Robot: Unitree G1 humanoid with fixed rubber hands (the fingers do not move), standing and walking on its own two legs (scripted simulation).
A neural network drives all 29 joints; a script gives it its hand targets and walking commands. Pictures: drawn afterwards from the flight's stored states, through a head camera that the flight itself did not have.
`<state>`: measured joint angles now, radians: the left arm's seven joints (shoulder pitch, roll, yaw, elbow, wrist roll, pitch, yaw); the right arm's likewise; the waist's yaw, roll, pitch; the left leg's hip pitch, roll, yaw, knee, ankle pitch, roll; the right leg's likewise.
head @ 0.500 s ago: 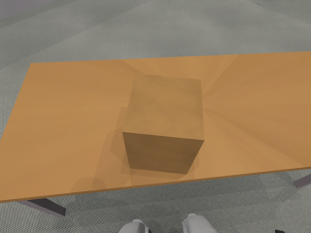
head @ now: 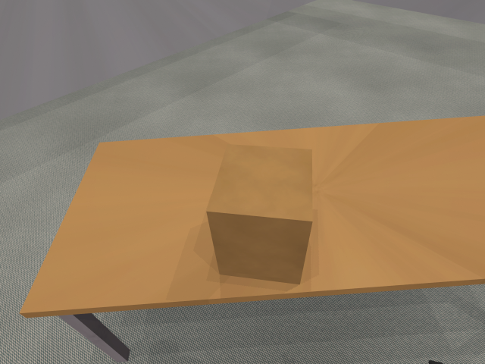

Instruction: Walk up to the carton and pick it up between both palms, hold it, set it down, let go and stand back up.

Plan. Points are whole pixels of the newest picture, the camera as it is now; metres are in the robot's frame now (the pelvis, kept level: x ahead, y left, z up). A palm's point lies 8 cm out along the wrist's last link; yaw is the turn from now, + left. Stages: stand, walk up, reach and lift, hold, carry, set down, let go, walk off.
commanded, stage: walk up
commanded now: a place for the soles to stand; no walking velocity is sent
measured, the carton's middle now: (263, 214) +0.49 -0.01 -0.09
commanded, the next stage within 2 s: reach and lift in 2.00 s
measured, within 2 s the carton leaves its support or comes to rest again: neither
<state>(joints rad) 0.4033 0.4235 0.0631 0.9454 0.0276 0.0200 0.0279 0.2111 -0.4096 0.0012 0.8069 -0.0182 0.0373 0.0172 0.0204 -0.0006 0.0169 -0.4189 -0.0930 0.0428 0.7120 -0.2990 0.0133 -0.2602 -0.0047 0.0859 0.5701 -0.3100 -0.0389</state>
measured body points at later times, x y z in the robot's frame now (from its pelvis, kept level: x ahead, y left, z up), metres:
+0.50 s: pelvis +0.01 -0.05 -0.01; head -0.01 -0.07 +0.44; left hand +0.09 +0.26 -0.11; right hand +0.10 -0.36 -0.12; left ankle -0.01 +0.08 -0.71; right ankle +0.06 -0.16 -0.73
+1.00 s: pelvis +0.06 -0.04 -0.01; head +0.07 -0.04 +0.44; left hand +0.15 +0.27 -0.12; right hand +0.14 -0.34 -0.12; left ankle +0.06 +0.09 -0.73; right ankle +0.06 -0.16 -0.73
